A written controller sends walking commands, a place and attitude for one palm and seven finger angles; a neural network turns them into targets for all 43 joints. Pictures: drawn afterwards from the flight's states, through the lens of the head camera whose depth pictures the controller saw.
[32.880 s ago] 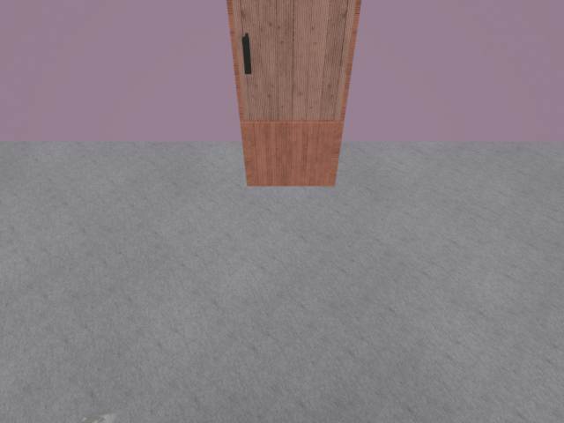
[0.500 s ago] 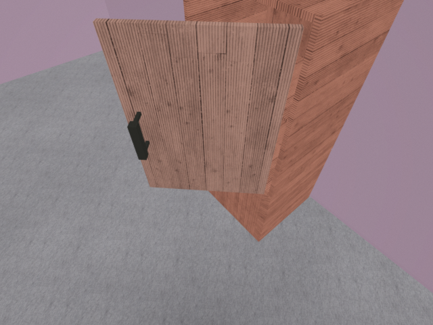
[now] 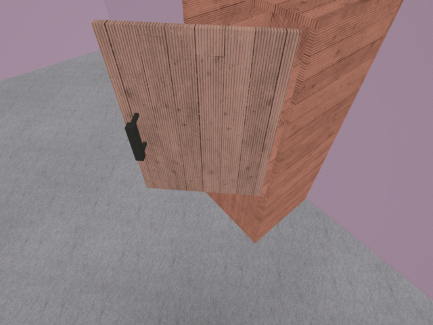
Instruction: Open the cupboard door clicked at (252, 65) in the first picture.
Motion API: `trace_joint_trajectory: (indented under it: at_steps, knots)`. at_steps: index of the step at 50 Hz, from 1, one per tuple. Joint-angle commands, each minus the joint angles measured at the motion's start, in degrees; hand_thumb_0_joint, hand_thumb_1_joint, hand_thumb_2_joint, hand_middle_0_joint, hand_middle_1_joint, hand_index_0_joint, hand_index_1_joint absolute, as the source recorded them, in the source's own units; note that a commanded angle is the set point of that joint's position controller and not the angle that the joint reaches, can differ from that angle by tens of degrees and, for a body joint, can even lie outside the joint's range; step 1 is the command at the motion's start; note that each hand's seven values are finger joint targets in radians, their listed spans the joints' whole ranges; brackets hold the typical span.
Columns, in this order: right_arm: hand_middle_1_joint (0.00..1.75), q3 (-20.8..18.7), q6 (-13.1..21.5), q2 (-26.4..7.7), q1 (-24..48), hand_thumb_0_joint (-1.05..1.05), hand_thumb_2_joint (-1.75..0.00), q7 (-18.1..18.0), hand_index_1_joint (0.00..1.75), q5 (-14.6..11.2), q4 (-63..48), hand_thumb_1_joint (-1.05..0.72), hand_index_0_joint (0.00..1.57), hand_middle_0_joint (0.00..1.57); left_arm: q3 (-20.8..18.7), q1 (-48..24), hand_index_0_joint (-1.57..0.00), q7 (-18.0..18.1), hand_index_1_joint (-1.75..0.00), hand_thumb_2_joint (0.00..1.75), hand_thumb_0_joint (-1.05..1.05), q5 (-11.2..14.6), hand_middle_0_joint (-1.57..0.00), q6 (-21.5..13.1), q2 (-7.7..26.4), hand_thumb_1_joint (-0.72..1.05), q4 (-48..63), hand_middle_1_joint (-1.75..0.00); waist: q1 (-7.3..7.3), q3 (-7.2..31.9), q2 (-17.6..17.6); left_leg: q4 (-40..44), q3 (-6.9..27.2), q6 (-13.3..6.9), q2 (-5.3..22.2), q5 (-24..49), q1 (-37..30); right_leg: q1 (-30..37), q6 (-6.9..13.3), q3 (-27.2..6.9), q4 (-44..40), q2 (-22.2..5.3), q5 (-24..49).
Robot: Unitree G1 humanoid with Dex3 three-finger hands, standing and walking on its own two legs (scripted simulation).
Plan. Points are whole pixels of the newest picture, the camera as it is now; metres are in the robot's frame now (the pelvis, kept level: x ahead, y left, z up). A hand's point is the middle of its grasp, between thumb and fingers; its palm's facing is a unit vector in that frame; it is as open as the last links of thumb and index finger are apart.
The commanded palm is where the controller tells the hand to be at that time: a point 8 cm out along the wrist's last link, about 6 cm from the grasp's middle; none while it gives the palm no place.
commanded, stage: raise the hand with hooked fingers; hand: left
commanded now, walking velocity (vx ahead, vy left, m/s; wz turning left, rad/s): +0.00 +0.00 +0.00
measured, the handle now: (138, 137) +0.59 +0.26 -0.05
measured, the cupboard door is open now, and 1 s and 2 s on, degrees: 45 45 45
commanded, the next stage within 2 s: none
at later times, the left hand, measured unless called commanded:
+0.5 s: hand out of the picture +0.13 +0.21 -0.07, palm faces +0.02 -1.00 -0.04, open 9.3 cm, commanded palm +0.13 +0.26 -0.06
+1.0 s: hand (90, 297) +0.17 +0.25 -0.05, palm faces -0.03 -1.00 -0.05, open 12.3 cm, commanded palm +0.16 +0.30 -0.04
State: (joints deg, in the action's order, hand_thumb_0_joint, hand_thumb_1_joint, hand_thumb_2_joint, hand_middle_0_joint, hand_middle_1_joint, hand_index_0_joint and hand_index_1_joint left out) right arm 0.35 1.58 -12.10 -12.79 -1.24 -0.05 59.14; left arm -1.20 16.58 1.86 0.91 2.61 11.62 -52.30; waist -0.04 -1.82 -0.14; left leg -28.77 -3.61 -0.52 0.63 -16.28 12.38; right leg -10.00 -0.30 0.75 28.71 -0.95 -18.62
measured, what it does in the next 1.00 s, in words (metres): lowers itself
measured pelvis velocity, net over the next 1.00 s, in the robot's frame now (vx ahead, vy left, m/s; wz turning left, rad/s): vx -0.07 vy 0.01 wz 0.02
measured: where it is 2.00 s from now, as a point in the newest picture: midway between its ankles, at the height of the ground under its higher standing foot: outside the picture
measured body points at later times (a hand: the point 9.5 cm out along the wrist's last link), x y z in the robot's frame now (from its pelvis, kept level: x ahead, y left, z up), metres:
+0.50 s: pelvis -0.07 -0.03 -0.11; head -0.01 -0.02 +0.33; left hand +0.13 +0.26 -0.06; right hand +0.16 -0.26 -0.16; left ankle -0.01 +0.11 -0.74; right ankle -0.04 -0.12 -0.74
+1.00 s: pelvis -0.07 +0.01 -0.09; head +0.00 +0.02 +0.35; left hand +0.17 +0.30 -0.05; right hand +0.10 -0.25 -0.16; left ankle -0.01 +0.11 -0.74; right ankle -0.04 -0.12 -0.74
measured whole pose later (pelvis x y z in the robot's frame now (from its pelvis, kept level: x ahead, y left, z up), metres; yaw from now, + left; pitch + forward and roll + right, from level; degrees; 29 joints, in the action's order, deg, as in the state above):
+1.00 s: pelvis -0.07 +0.01 -0.09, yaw +1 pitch +15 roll -3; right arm -0.5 14.1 -15.6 -15.6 -3.7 -2.0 32.5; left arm -19.2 12.0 -27.0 19.9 -22.9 19.0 -12.4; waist 0.9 7.8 -0.6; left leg -68.2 0.1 -1.1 2.3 -27.4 55.9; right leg -51.2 0.1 3.7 66.0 -0.3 -29.8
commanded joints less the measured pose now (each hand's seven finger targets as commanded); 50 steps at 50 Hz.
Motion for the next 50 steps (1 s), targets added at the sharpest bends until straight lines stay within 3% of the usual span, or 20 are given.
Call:
trace_joint_trajectory:
  at_steps: [1,2,3,4,5,6,8,10,12,13,14,16,18,21,24,26,31,40,46,50]
  knots:
    - [0.3,-2.79,15.11,-6.35,3.98,0.0,-0.9,-3.92,0.3,-2.68,-17.75,-0.9,0.2,0.2,-4.11,6.41,-0.21,3.65,-0.34,0.87,0.0,6.92,-0.21,-7.78,3.94,0.83,53.14,-0.34,0.86,17.11,-14.32,2.01,4.68,0.65,2.16,36.53,-13.72,-8.51,1.68,4.65,4.9,0.53,9.19]
    - [0.3,-3.87,15.27,-6.95,0.72,0.0,-0.9,-3.51,0.3,-2.45,-16.89,-0.9,0.2,0.2,-5.57,2.47,-0.21,2.47,-0.36,0.86,0.0,7.95,-0.21,-8.2,1.05,0.81,51.02,-0.36,2.79,8.76,-7.24,0.1,5.03,0.6,2.12,31.97,-7.87,-11.72,1.13,4.72,3.31,0.45,9.02]
    - [0.3,-4.93,15.56,-8.65,1.86,0.0,-0.9,-3.2,0.3,-1.5,-19.63,-0.9,0.2,0.2,-8.53,-1.0,-0.21,0.86,-0.37,0.85,0.0,8.31,-0.21,-11.19,3.99,0.78,50.71,-0.37,3.12,2.94,-4.15,-2.97,5.48,0.55,0.99,23.97,-1.26,-15.03,1.02,5.51,2.61,0.72,9.92]
    - [0.3,-5.68,15.36,-9.35,1.47,0.0,-0.9,-2.99,0.3,-0.58,-20.18,-0.9,0.2,0.2,-12.17,3.61,-0.21,-1.49,-0.39,0.84,0.0,8.84,-0.21,-14.57,5.27,0.76,45.06,-0.39,2.37,3.71,1.38,-6.0,4.76,0.42,0.15,18.72,3.86,-17.23,1.04,6.16,3.8,0.92,11.65]
    - [0.3,-6.01,15.17,-8.82,2.36,0.0,-0.9,-2.66,0.3,-0.01,-21.84,-0.9,0.2,0.2,-13.02,10.09,-0.21,-4.57,-0.4,0.83,0.0,9.89,-0.21,-18.56,3.09,0.74,39.48,-0.4,0.7,3.88,7.48,-9.25,4.33,0.45,-0.43,15.46,9.71,-19.87,0.95,6.8,7.38,1.36,12.03]
    - [0.3,-6.49,15.19,-8.63,3.44,0.0,-0.9,-1.96,0.3,-0.44,-23.51,-0.9,0.2,0.2,-14.6,15.42,-0.21,-8.31,-0.42,0.82,0.0,10.6,-0.21,-22.43,2.84,0.71,33.51,-0.42,-1.57,4.23,9.43,-12.3,3.78,0.78,-1.1,14.12,14.49,-20.74,1.29,6.06,10.89,1.22,13.25]
    - [0.3,-6.75,15.58,-8.7,5.68,0.0,-0.9,-0.73,0.3,-0.26,-26.74,-0.9,0.2,0.2,-14.83,15.35,-0.22,-16.55,-0.45,0.8,0.0,13.1,-0.22,-31.76,2.51,0.67,33.53,-0.45,-3.38,8.84,10.36,-19.0,2.75,1.13,-1.87,9.4,22.99,-25.06,1.54,4.31,18.56,1.18,11.75]
    - [0.3,-6.94,16.76,-9.07,6.87,0.0,-0.9,0.16,0.3,-0.76,-29.87,-0.9,0.2,0.2,-16.71,10.62,-0.22,-24.55,-0.48,0.78,0.0,14.86,-0.22,-39.62,6.15,0.62,34.97,-0.48,-3.18,13.35,5.56,-25.33,2.36,1.12,-2.34,4.52,29.42,-28.87,1.75,1.02,23.23,0.56,6.88]
    - [0.3,-6.96,17.3,-10.08,6.54,0.0,-0.9,0.49,0.3,-1.42,-33.24,-0.9,0.2,0.2,-19.66,5.51,-0.22,-31.65,-0.51,0.76,0.0,17.61,-0.22,-42.33,11.01,0.57,36.94,-0.51,-2.98,17.9,1.29,-30.58,2.3,0.74,-2.32,1.38,33.41,-31.05,2.02,-3.33,25.81,-0.17,1.47]
    - [0.3,-6.67,17.48,-9.94,6.95,0.0,-0.9,0.03,0.3,-1.93,-35.25,-0.9,0.2,0.2,-20.92,2.6,-0.22,-33.29,-0.53,0.75,0.0,19.97,-0.22,-41.47,12.3,0.55,39.11,-0.53,-2.92,20.44,1.51,-33.01,1.25,0.38,-2.68,-2.75,37.11,-29.76,0.97,-7.91,23.89,-1.29,-5.19]
    - [0.3,-6.38,17.41,-9.98,6.68,0.0,-0.9,-0.69,0.3,-2.19,-36.72,-0.9,0.2,0.2,-22.45,0.15,-0.23,-34.08,-0.54,0.74,0.0,21.68,-0.23,-40.01,13.95,0.53,40.67,-0.54,-2.5,20.23,3.43,-34.11,1.51,0.0,-2.26,-5.59,39.15,-30.48,0.48,-9.17,22.39,-1.34,-10.88]
    - [0.3,-5.58,16.95,-10.24,5.36,0.0,-0.9,-2.01,0.3,-2.31,-38.47,-0.9,0.2,0.2,-23.43,-7.62,-0.23,-34.13,-0.57,0.72,0.0,24.04,-0.23,-37.96,16.51,0.48,48.41,-0.57,-1.37,20.6,1.09,-36.08,2.13,-0.6,-1.4,-8.37,40.14,-32.86,0.53,-10.19,21.71,-0.41,-19.19]
    - [0.3,-5.01,16.91,-9.8,3.92,0.0,-0.9,-3.1,0.3,-2.37,-38.23,-0.9,0.2,0.2,-22.39,-11.43,-0.23,-32.6,-0.6,0.7,0.0,23.77,-0.23,-37.01,16.73,0.43,54.33,-0.6,-0.2,21.49,-2.9,-36.73,2.62,-1.26,-0.45,-8.65,38.15,-34.29,0.72,-10.15,21.28,0.04,-20.95]
    - [0.3,-4.19,17.3,-9.94,2.33,0.0,-0.9,-4.57,0.3,-2.11,-36.23,-0.9,0.2,0.2,-19.31,-15.76,-0.24,-30.4,-0.64,0.67,0.0,21.89,-0.24,-35.42,16.38,0.36,59.36,-0.64,2.12,21.1,-2.84,-37.13,3.98,-1.94,0.45,-7.4,37.16,-36.67,0.81,-8.48,22.55,1.3,-17.96]
    - [0.3,-3.92,17.36,-10.02,2.0,0.0,-0.9,-4.98,0.3,-2.19,-34.05,-0.9,0.2,0.2,-19.82,-11.82,-0.24,-29.81,-0.69,0.64,0.0,19.98,-0.24,-31.68,17.33,0.29,56.35,-0.69,1.58,21.01,-6.01,-35.38,4.89,-1.72,0.56,-5.27,35.83,-36.58,1.18,-5.95,23.55,1.53,-12.87]
    - [0.3,-3.7,16.95,-9.86,2.11,0.0,-0.9,-5.07,0.3,-2.32,-33.61,-0.9,0.2,0.2,-21.22,-10.38,-0.25,-30.06,-0.72,0.62,0.0,20.29,-0.25,-28.63,17.84,0.25,52.16,-0.72,1.35,20.05,-2.9,-34.82,5.24,-1.73,0.55,-4.83,36.97,-35.69,0.88,-5.68,22.95,1.76,-12.66]
    - [0.3,-3.39,16.07,-9.21,2.81,0.0,-0.9,-4.3,0.3,-2.04,-34.34,-0.9,0.2,0.2,-25.4,-6.52,-0.25,-29.96,-0.8,0.57,0.0,22.04,-0.25,-25.43,19.01,0.13,48.47,-0.8,-1.38,22.29,-2.02,-32.49,5.35,-1.27,0.25,-2.4,36.83,-32.01,0.96,-4.19,23.38,1.3,-10.35]
    - [0.3,-4.3,16.11,-10.53,0.05,0.0,-0.9,-2.86,0.3,-2.16,-34.51,-0.9,0.2,0.2,-22.91,-7.45,-0.27,-28.9,-0.93,0.48,0.0,21.37,-0.27,-29.48,16.42,-0.08,48.76,-0.93,0.14,21.62,-0.5,-29.0,5.96,-1.2,-0.02,-4.47,33.18,-37.28,1.14,0.38,25.55,2.13,-10.04]
    - [0.3,-3.98,16.0,-11.44,-0.93,0.0,-0.9,-3.08,0.3,-2.05,-35.54,-0.9,0.2,0.2,-24.03,-11.1,-0.28,-28.84,-1.02,0.42,0.0,21.12,-0.28,-30.1,19.09,-0.22,53.05,-1.02,-0.25,23.57,-5.93,-27.02,7.03,-0.89,0.1,-3.4,28.53,-38.04,2.11,2.39,27.73,2.71,-6.45]
    - [0.3,-3.83,15.42,-11.65,-1.14,0.0,-0.9,-2.85,0.3,-2.09,-35.49,-0.9,0.2,0.2,-24.09,-10.78,-0.29,-28.33,-1.08,0.38,0.0,20.72,-0.29,-29.19,18.83,-0.31,52.53,-1.08,-0.08,23.45,-7.02,-25.79,7.81,-0.26,0.34,-2.85,26.38,-38.43,2.04,3.46,27.64,2.74,-5.25]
